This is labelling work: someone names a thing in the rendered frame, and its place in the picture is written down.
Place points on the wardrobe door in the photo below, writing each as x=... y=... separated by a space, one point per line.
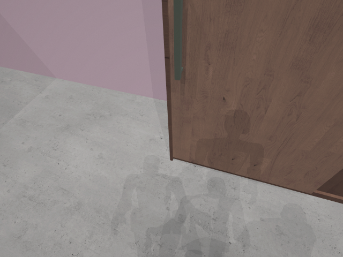
x=334 y=185
x=261 y=91

